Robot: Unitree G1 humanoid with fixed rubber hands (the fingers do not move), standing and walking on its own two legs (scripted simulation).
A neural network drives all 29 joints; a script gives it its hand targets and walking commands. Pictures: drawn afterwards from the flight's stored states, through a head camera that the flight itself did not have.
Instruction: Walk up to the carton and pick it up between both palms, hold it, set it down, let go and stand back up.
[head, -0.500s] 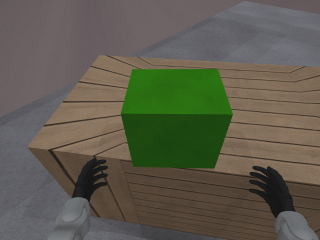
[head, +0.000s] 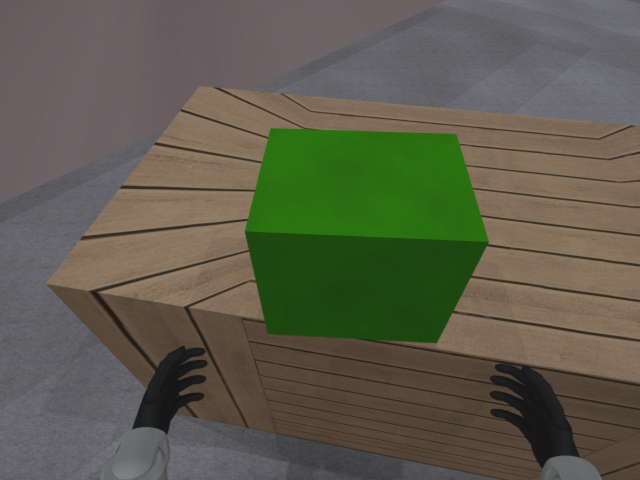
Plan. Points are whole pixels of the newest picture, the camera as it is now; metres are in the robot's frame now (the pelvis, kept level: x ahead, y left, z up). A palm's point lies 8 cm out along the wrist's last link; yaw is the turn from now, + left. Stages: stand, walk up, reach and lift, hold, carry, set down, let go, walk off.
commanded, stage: set down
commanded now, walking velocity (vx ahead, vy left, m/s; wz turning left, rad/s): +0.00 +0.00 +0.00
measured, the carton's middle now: (356, 239) +0.42 +0.00 +0.05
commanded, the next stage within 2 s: let go in 0.92 s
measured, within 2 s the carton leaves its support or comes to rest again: neither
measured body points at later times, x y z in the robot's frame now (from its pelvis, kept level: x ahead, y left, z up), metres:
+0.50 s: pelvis +0.00 +0.02 +0.00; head -0.01 +0.03 +0.45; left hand +0.18 +0.24 -0.05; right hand +0.18 -0.21 -0.05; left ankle -0.02 +0.12 -0.75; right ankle +0.02 -0.11 -0.75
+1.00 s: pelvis +0.00 +0.01 +0.00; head -0.01 +0.01 +0.44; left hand +0.17 +0.23 -0.08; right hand +0.17 -0.21 -0.09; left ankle -0.02 +0.12 -0.75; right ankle +0.02 -0.11 -0.75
